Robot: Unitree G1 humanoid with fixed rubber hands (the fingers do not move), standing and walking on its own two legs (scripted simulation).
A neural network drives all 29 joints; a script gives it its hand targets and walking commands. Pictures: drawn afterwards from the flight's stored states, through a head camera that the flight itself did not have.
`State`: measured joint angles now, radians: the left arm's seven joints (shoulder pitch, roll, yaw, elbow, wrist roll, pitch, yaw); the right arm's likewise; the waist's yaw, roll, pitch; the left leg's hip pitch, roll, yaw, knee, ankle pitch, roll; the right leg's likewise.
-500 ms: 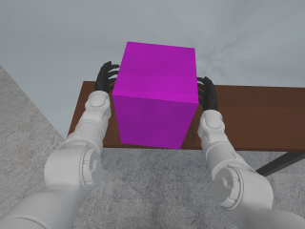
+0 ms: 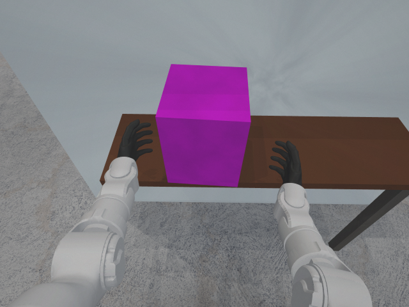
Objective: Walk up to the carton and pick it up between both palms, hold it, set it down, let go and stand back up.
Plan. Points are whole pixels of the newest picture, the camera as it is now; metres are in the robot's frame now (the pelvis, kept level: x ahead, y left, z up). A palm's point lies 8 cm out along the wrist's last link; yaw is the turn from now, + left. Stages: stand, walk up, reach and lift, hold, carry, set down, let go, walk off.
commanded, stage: set down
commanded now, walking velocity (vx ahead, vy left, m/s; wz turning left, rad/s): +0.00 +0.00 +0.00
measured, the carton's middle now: (205, 127) +0.55 -0.03 +0.00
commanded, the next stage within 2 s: none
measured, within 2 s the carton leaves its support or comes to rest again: neither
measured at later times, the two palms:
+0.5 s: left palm (128, 199) +0.32 +0.15 +0.03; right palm (320, 208) +0.28 -0.24 +0.02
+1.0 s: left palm (88, 250) +0.24 +0.22 +0.00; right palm (277, 240) +0.24 -0.16 -0.04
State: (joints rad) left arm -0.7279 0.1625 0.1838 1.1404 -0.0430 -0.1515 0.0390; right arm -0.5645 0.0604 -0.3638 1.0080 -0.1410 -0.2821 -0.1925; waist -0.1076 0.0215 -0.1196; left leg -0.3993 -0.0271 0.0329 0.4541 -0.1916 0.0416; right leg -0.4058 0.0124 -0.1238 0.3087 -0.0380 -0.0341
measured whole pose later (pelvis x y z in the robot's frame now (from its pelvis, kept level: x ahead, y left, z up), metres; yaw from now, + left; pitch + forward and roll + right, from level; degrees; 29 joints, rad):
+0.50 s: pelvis -0.04 -0.05 -0.01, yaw +4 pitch +1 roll +3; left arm -0.59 0.27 -0.03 1.16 -0.28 -0.16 -0.06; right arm -0.35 0.02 -0.18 0.74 -0.02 -0.06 -0.24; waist -0.11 -0.06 -0.06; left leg -0.39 -0.05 0.01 0.57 -0.12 0.04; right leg -0.41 0.02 -0.07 0.50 -0.12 -0.08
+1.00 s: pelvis +0.00 -0.01 +0.00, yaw +4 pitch +2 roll +0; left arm -0.01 0.21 -0.02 0.47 -0.15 -0.03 -0.11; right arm 0.08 -0.01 0.03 0.51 0.14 -0.26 -0.25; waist 0.02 0.08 -0.01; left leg -0.12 -0.04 0.01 0.50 -0.32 -0.01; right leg -0.31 0.02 -0.05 0.41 -0.13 -0.03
